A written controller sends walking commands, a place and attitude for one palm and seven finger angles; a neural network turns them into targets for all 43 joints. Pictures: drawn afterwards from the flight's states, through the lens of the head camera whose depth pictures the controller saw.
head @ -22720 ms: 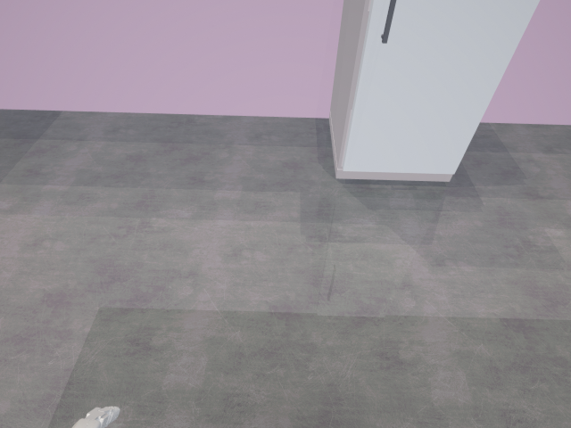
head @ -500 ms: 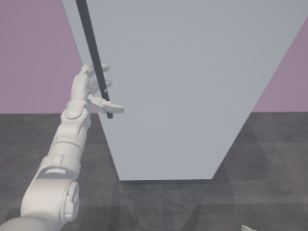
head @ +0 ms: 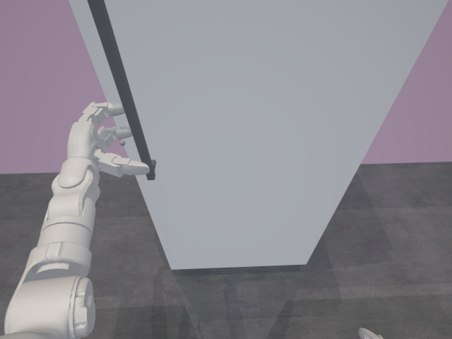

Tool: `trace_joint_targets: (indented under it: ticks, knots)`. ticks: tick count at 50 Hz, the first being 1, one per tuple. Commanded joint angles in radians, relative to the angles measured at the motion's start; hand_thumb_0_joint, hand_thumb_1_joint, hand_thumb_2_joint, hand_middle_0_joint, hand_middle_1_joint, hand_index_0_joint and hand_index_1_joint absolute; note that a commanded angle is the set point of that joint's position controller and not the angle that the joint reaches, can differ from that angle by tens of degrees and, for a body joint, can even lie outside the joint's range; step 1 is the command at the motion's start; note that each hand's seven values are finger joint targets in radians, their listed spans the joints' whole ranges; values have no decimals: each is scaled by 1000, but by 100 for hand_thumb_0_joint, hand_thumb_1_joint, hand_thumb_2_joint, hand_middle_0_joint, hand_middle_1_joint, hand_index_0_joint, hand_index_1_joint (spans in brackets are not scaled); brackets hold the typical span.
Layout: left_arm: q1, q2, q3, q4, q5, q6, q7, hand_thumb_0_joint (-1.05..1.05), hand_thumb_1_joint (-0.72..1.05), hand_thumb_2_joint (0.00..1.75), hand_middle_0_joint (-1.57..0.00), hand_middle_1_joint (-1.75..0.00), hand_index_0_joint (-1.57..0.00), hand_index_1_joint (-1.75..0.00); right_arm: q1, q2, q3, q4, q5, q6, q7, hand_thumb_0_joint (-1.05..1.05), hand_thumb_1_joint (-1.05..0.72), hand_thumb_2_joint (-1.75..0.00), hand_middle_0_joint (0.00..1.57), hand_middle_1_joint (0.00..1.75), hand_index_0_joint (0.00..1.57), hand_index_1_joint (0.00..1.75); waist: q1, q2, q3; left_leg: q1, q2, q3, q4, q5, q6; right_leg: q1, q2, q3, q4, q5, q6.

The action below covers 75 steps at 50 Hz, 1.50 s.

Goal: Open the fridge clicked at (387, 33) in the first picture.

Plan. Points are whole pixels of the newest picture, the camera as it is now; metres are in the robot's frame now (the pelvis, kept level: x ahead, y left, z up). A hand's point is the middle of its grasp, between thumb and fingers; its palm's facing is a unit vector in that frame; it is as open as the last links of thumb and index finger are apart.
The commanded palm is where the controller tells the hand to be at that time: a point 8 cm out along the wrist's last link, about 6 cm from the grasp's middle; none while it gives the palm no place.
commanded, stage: move the hooked fingers beside the handle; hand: left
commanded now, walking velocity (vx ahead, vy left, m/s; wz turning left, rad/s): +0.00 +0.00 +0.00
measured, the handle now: (129, 94) +0.49 +0.19 +0.20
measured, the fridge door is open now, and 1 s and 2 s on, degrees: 0 0 0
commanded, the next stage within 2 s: feel for the door with the fingertips in 1.86 s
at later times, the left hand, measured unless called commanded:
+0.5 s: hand (109, 146) +0.40 +0.22 +0.15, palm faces +0.10 -1.00 +0.00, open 14.0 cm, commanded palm +0.38 +0.27 +0.14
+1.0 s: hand (96, 145) +0.41 +0.24 +0.15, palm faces +0.10 -1.00 -0.01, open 14.0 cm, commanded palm +0.38 +0.29 +0.14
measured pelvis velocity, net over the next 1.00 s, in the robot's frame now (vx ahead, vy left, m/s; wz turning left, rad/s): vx -0.02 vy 0.03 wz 0.01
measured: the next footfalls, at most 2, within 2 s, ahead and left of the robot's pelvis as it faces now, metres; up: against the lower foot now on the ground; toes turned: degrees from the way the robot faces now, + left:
none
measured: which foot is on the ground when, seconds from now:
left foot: down 0.00-1.00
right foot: down 0.00-1.00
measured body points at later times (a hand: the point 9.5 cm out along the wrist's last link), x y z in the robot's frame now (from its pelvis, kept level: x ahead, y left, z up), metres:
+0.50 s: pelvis -0.01 +0.02 +0.00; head -0.01 +0.02 +0.45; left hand +0.39 +0.27 +0.15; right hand +0.11 -0.24 -0.11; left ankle +0.05 +0.12 -0.73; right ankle -0.04 -0.09 -0.73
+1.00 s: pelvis -0.02 +0.03 +0.00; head -0.01 +0.03 +0.45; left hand +0.40 +0.29 +0.15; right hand +0.08 -0.24 -0.11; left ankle +0.05 +0.12 -0.73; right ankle -0.04 -0.09 -0.73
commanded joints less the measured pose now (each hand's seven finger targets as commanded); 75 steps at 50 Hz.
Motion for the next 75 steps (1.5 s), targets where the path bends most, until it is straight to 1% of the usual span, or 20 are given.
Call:
trace_joint_targets:
  ticks: [1, 8, 15, 20, 22, 24, 27, 34, 36, 38, 39, 44, 46, 55, 57, 61, 65, 70, 72, 75]
  knots:
    - [-475, 161, -16, -276, -39, -80, -40, 0, -50, 30, -30, -120, -30, -120, -40, -127, -48, -113, 9, -50, -14, 0, -90, -90, 20, 30, 20, 30, -11, -15, -313, 288, -40, -32, -4, 215, 44, -39, -16, 48, -83, 440, 50]
    - [-454, 185, 19, -215, -38, -41, -26, 0, -50, 30, -30, -120, -30, -120, -43, -128, -40, -101, 8, -48, -15, 0, -90, -90, 20, 30, 20, 30, 3, -11, -281, 273, -40, -44, -10, 200, 39, -69, -18, 34, -85, 384, 42]
    - [-424, 226, 56, -280, -24, -80, -9, 0, -50, 30, -30, -120, -30, -120, -59, -128, -36, -129, 0, -47, -9, 0, -90, -90, 20, 30, 20, 30, 24, -8, -313, 282, -33, -45, -19, 224, 37, -34, -17, 31, -72, 383, 34]
    - [-434, 177, 2, -248, -30, -60, -31, 0, -50, 30, -30, -120, -30, -120, -70, -128, -32, -131, 7, -46, -12, 0, -90, -90, 20, 30, 20, 30, 3, 4, -249, 278, -28, -47, -26, 170, 36, -84, -15, 30, -91, 315, 35]
    - [-476, 201, 19, -231, -32, -52, -35, 0, -50, 30, -30, -120, -30, -120, -63, -132, -32, -121, 8, -47, -17, 0, -90, -90, 20, 30, 20, 30, -5, -20, -237, 273, -26, -53, -29, 147, 36, -99, -13, 29, -98, 284, 35]
    - [-438, 233, 52, -236, -36, -50, -37, 0, -50, 30, -30, -120, -30, -120, -58, -137, -34, -128, 5, -45, -19, 0, -90, -90, 20, 30, 20, 30, 12, -20, -265, 276, -28, -52, -31, 153, 36, -74, -13, 29, -99, 282, 33]
    - [-465, 198, 17, -259, -39, -59, -45, 0, -50, 30, -30, -120, -30, -120, -62, -128, -31, -125, 7, -52, -21, 0, -90, -90, 20, 30, 20, 30, 1, 12, -280, 302, -25, -58, -29, 162, 34, -93, -10, 25, -96, 274, 29]
    - [-477, 249, 47, -197, -40, -76, -51, 0, -50, 30, -30, -120, -30, -120, -46, -143, -31, -113, 6, -61, -23, 0, -90, -90, 20, 30, 20, 30, -1, 12, -257, 279, -22, -74, -41, 83, 31, -122, -8, 19, -107, 170, 26]
    - [-523, 204, 2, -205, -36, -78, -54, 0, -50, 30, -30, -120, -30, -120, -50, -135, -31, -111, 9, -67, -21, 0, -90, -90, 20, 30, 20, 30, -13, 38, -259, 291, -20, -80, -43, 78, 27, -142, -7, 16, -104, 161, 25]
    - [-533, 225, 18, -176, -35, -76, -52, 0, -50, 30, -30, -120, -30, -120, -43, -142, -31, -105, 7, -70, -20, 0, -90, -90, 20, 30, 20, 30, -14, 43, -247, 280, -19, -86, -46, 57, 26, -159, -6, 14, -104, 140, 24]
    - [-517, 269, 54, -163, -32, -79, -48, 0, -50, 30, -30, -120, -30, -120, -33, -150, -33, -104, 3, -68, -21, 0, -90, -90, 20, 30, 20, 30, -8, 11, -252, 270, -20, -85, -44, 59, 29, -141, -7, 15, -106, 142, 25]
    - [-521, 299, 71, -159, -30, -104, -55, 0, -50, 30, -30, -120, -30, -120, -25, -152, -33, -109, 1, -73, -19, 0, -90, -90, 20, 30, 20, 30, -3, 20, -286, 271, -18, -82, -40, 72, 29, -127, -7, 17, -96, 148, 24]
    - [-541, 271, 45, -180, -28, -116, -61, 0, -50, 30, -30, -120, -30, -120, -30, -145, -32, -113, 3, -77, -18, 0, -90, -90, 20, 30, 20, 30, -7, 57, -293, 287, -16, -84, -40, 77, 26, -142, -5, 17, -93, 149, 23]
    - [-488, 282, 64, -140, -48, -85, -88, 0, -50, 30, -30, -120, -30, -120, -17, -156, -37, -113, 9, -76, -19, 0, -90, -90, 20, 30, 20, 30, -7, 7, -261, 259, -17, -81, -36, 77, 32, -145, -5, 16, -98, 162, 26]
    - [-514, 231, 22, -168, -48, -85, -88, 0, -50, 30, -30, -120, -30, -120, -18, -148, -37, -115, 10, -79, -18, 0, -90, -90, 20, 30, 20, 30, -17, 12, -267, 276, -16, -82, -32, 86, 32, -158, -3, 14, -95, 166, 28]
    - [-515, 306, 76, -199, -41, -100, -81, 0, -50, 30, -30, -120, -30, -120, -13, -154, -38, -113, 6, -79, -18, 0, -90, -90, 20, 30, 20, 30, -7, 24, -301, 278, -18, -79, -21, 125, 32, -129, -5, 20, -86, 208, 26]
    - [-469, 282, 64, -229, -39, -105, -79, 0, -50, 30, -30, -120, -30, -120, -23, -147, -38, -120, 5, -81, -14, 0, -90, -90, 20, 30, 20, 30, 3, 73, -311, 306, -18, -77, -16, 153, 30, -128, -3, 18, -80, 224, 23]
    - [-429, 292, 79, -192, -49, -65, -85, 0, -50, 30, -30, -120, -30, -120, -26, -152, -37, -121, 10, -71, -17, 0, -90, -90, 20, 30, 20, 30, 4, 15, -272, 265, -20, -71, -18, 150, 33, -114, -6, 16, -84, 249, 26]
    - [-460, 238, 33, -208, -52, -51, -89, 0, -50, 30, -30, -120, -30, -120, -32, -144, -36, -125, 13, -69, -18, 0, -90, -90, 20, 30, 20, 30, -8, 21, -276, 278, -22, -69, -16, 148, 33, -127, -6, 18, -87, 250, 30]
    - [-487, 272, 55, -216, -47, -51, -79, 0, -50, 30, -30, -120, -30, -120, -30, -151, -36, -124, 9, -67, -18, 0, -90, -90, 20, 30, 20, 30, -7, 19, -277, 277, -21, -76, -16, 149, 34, -130, -8, 19, -87, 243, 28]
